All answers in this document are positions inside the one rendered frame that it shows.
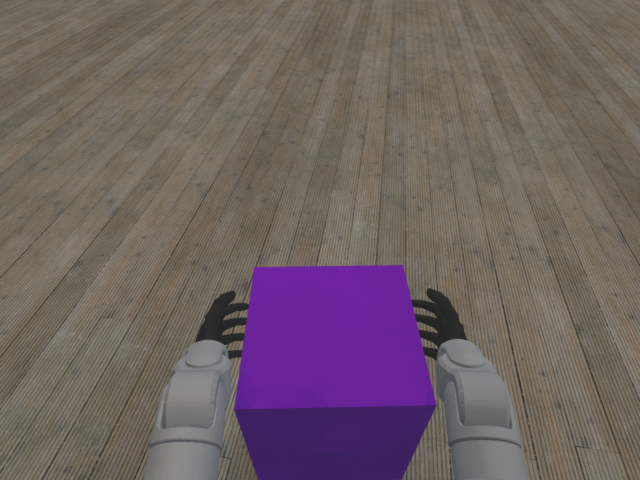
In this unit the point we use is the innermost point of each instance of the carton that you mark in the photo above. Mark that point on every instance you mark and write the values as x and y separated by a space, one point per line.
333 381

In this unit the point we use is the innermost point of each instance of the robot right forearm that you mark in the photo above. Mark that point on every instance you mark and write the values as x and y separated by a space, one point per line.
481 424

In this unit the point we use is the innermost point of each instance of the robot right hand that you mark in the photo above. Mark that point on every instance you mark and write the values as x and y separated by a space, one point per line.
446 324

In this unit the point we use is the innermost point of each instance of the robot left forearm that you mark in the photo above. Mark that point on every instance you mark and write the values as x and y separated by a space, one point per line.
189 425

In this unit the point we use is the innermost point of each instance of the robot left hand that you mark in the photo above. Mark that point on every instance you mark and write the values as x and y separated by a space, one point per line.
214 325

